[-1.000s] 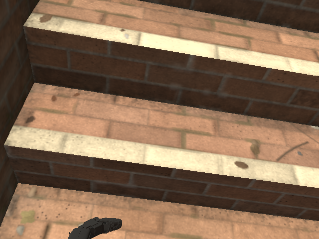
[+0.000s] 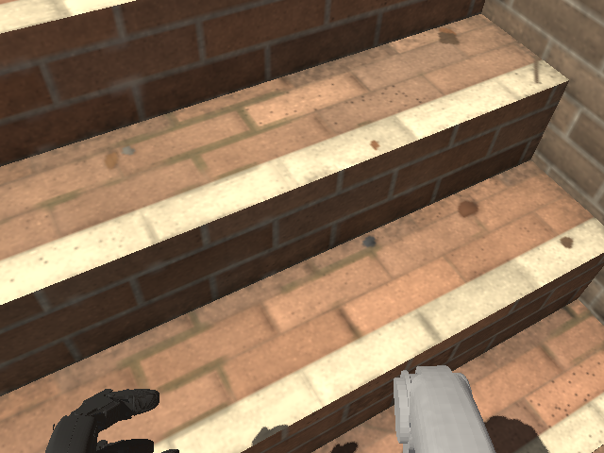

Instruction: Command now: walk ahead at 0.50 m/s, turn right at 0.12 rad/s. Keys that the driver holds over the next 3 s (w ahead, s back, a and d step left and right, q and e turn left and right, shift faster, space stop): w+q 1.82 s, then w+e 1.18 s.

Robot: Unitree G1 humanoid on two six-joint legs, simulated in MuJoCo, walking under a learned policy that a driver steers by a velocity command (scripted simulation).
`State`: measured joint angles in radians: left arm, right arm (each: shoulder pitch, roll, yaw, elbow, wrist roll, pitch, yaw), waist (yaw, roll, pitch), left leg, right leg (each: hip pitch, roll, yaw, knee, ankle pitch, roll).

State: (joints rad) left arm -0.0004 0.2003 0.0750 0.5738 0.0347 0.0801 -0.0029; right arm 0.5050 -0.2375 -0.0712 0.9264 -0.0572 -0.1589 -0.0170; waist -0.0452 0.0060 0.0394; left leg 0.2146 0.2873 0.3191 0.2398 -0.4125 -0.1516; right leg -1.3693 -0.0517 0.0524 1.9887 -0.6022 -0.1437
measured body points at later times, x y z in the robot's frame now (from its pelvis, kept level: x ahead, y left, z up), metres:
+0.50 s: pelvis +0.29 -0.15 +0.22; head +0.28 -0.19 +0.67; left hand +0.26 +0.06 +0.08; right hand +0.53 -0.26 +0.14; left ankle +0.38 -0.01 -0.16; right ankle +0.28 -0.19 -0.52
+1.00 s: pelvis +0.56 -0.13 +0.39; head +0.55 -0.17 +0.83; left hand +0.71 +0.13 +0.38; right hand +0.67 -0.36 +0.23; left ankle +0.47 -0.12 -0.32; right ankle +0.64 -0.24 +0.00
